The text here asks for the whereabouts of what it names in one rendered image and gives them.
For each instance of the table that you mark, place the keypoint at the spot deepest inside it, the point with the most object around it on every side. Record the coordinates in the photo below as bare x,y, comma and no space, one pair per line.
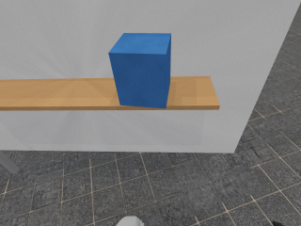
79,94

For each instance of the left robot thigh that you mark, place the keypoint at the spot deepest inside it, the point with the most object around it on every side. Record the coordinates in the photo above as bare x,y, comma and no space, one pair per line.
130,221

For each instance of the carton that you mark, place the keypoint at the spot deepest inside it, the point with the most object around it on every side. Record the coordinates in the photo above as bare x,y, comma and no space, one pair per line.
141,64

